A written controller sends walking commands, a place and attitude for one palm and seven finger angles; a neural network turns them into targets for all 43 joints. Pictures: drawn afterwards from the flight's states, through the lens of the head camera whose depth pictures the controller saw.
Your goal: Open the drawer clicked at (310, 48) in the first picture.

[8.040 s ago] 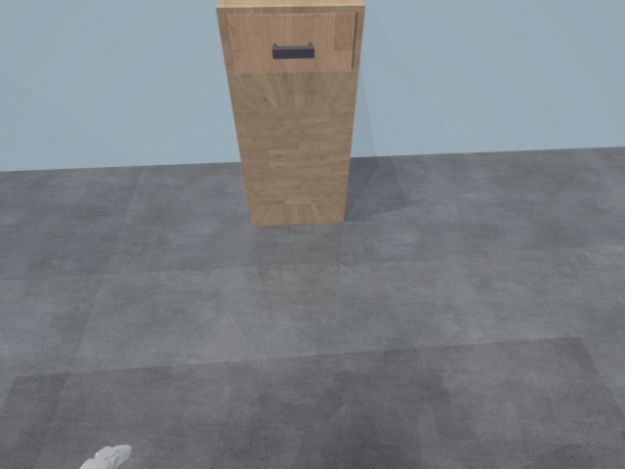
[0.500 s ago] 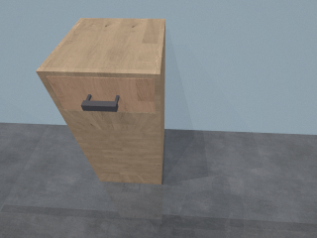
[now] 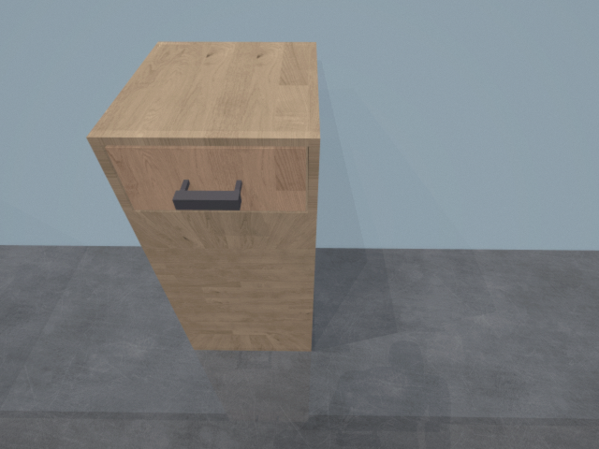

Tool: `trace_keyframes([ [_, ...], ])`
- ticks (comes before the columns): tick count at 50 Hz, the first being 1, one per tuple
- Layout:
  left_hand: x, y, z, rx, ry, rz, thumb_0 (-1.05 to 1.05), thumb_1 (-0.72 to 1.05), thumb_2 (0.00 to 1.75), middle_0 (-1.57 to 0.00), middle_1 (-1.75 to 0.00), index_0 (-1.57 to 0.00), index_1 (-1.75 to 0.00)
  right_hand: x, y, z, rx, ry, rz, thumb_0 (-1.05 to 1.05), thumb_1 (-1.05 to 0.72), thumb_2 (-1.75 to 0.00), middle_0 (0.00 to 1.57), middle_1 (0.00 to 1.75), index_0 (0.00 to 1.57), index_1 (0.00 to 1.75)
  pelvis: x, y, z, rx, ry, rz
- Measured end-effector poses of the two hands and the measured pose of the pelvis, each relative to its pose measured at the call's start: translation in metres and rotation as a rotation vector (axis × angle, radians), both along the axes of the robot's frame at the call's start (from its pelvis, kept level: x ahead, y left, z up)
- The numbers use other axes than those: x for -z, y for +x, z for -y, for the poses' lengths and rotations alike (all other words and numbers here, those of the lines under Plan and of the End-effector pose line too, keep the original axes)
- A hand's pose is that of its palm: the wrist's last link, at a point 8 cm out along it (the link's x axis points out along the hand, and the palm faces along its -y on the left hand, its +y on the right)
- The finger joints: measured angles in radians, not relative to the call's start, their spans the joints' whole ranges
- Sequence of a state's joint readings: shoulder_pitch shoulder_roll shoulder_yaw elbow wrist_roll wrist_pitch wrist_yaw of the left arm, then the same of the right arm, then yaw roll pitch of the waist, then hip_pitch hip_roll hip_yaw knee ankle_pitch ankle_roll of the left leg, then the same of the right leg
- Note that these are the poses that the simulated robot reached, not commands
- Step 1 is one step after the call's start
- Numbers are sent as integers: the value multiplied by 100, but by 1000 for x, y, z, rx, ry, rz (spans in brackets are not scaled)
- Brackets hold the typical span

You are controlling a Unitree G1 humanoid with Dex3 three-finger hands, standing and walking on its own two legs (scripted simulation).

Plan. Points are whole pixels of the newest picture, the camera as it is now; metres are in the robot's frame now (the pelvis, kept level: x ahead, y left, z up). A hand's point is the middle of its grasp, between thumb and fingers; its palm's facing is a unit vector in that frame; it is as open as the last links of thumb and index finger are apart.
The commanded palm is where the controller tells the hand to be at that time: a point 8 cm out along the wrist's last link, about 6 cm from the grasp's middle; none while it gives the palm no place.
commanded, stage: look again from close up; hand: left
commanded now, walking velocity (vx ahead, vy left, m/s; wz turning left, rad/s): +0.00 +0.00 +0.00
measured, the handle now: (210, 192) +0.55 +0.21 +0.01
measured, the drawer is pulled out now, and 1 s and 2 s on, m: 0.00 0.00 0.00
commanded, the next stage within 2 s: raise the hand with hooked fingers in 0.10 s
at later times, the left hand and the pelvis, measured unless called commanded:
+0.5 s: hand (171, 374) +0.22 +0.19 -0.01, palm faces +0.03 -0.43 -0.90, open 7.9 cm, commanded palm +0.13 +0.22 -0.02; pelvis -0.01 -0.01 -0.02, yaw -2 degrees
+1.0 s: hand (165, 350) +0.24 +0.19 +0.02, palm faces +0.02 -0.06 -1.00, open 10.8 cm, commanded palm +0.20 +0.20 +0.07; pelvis +0.00 -0.06 -0.03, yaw -2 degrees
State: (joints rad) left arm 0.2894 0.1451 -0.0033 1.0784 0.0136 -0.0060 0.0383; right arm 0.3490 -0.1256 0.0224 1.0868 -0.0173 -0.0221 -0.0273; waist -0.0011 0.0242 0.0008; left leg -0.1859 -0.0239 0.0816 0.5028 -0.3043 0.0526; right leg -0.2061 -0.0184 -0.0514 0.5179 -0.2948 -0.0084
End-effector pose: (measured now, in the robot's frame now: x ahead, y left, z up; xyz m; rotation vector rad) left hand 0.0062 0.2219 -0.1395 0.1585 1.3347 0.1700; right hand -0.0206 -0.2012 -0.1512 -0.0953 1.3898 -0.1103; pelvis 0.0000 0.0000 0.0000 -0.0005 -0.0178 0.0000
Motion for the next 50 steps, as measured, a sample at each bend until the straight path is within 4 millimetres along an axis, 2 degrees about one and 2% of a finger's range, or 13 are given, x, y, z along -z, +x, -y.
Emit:
trace_keyframes([
  [11,2,-13,0,-5,-20,-73,0,91,90,-20,-30,-20,-30,-3,-7,-7,3,-5,-53,0,-91,-90,20,29,20,30,-1,4,-9,1,2,-20],
  [12,-2,-7,-2,50,5,-61,1,92,90,-20,-30,-20,-30,-5,-2,-5,7,-11,-24,0,-91,-90,20,29,20,30,-1,4,-9,5,1,-23],
  [18,-94,109,-27,281,379,493,3,90,88,-21,-33,-21,-32,-18,66,36,-3,-126,368,2,-93,-90,20,30,21,30,6,2,-6,-7,31,-53],
  [21,-148,163,-15,489,608,730,2,85,86,-21,-36,-21,-35,-27,117,52,-46,-142,550,2,-92,-90,20,29,20,30,11,-2,-5,-6,19,-85],
  [24,-179,189,7,665,815,876,1,78,84,-21,-39,-21,-39,-46,166,63,-71,-135,684,2,-92,-90,20,29,20,29,15,-6,2,23,25,-118],
  [27,-174,180,28,789,890,895,1,72,81,-21,-43,-21,-43,-66,206,68,-109,-109,748,1,-92,-90,20,29,20,29,19,-8,12,53,40,-142],
  [30,-151,149,39,877,904,820,0,64,79,-22,-47,-22,-47,-80,238,66,-200,-96,767,1,-91,-90,19,29,20,29,24,-10,25,51,48,-154],
  [33,-133,116,35,923,963,716,0,57,76,-23,-52,-23,-52,-83,263,61,-298,-95,762,1,-91,-90,19,29,20,29,29,-11,37,29,48,-167],
  [36,-136,105,22,929,1076,684,0,48,72,-25,-56,-25,-56,-73,280,52,-369,-86,750,1,-91,-90,20,29,20,29,36,-11,47,-4,42,-177],
  [39,-158,120,12,894,1189,755,0,41,69,-26,-61,-26,-61,-58,285,42,-393,-50,743,1,-91,-90,20,29,20,30,43,-12,54,-31,32,-177],
  [42,-186,150,14,867,1264,863,0,33,66,-27,-66,-27,-65,-43,278,33,-372,2,723,1,-91,-90,20,29,20,30,45,-12,57,-43,28,-171],
  [46,-211,189,22,870,1273,876,0,25,62,-27,-71,-27,-71,-28,251,33,-285,62,641,1,-91,-90,20,29,20,30,38,-8,59,-18,38,-164],
  [50,-215,208,29,935,1176,793,0,16,59,-27,-77,-27,-77,-23,215,48,-186,62,556,1,-91,-90,20,30,21,30,26,-3,58,43,61,-150],
])
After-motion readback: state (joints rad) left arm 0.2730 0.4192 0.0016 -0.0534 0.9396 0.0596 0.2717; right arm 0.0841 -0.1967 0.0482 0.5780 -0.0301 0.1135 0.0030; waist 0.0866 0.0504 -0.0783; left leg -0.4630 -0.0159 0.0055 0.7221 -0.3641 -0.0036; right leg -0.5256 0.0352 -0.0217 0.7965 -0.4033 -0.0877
